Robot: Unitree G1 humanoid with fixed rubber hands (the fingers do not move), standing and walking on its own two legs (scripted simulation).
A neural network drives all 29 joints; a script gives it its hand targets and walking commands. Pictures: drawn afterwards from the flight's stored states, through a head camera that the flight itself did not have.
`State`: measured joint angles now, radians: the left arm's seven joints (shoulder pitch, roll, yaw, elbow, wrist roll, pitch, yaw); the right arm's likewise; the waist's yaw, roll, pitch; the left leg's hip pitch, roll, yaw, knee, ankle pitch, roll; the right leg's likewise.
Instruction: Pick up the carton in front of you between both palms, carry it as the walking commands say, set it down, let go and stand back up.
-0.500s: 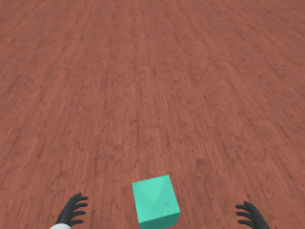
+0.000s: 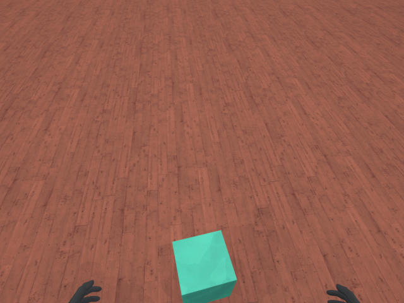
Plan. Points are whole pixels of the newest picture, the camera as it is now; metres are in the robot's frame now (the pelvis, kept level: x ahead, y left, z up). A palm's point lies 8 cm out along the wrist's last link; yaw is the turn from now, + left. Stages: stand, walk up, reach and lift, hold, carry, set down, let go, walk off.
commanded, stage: stand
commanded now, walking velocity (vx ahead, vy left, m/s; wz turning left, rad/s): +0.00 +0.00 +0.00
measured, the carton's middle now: (202, 270) +0.39 +0.01 -0.65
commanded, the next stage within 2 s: none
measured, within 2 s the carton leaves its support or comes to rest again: neither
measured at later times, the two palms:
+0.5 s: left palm out of the picture +0.08 +0.29 -0.10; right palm out of the picture +0.08 -0.29 -0.09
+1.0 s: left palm out of the picture +0.05 +0.29 -0.10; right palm out of the picture +0.06 -0.30 -0.09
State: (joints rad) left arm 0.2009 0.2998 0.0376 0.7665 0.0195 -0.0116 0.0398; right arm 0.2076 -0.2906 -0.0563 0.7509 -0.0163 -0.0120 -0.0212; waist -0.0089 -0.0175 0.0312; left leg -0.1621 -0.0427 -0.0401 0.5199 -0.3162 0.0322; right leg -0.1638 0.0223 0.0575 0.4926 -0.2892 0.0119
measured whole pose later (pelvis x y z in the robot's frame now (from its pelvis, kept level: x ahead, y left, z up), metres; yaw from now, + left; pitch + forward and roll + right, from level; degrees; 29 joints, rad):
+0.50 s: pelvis -0.02 +0.00 +0.01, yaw +0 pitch -3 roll +0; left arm 0.20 0.33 0.03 0.89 0.01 -0.02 0.04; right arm 0.18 -0.32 -0.04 0.88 0.00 -0.02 -0.02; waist -0.01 -0.02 0.04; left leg -0.13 -0.05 -0.04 0.44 -0.25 0.04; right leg -0.14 0.01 0.06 0.42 -0.23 0.02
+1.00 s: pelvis -0.03 +0.00 +0.01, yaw +0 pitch -3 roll +0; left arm 0.18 0.34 0.02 0.97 0.00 -0.02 0.04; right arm 0.16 -0.34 -0.03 0.96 0.00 -0.02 -0.02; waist 0.00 -0.02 0.04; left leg -0.12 -0.05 -0.04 0.39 -0.21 0.03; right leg -0.13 0.01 0.06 0.38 -0.19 0.02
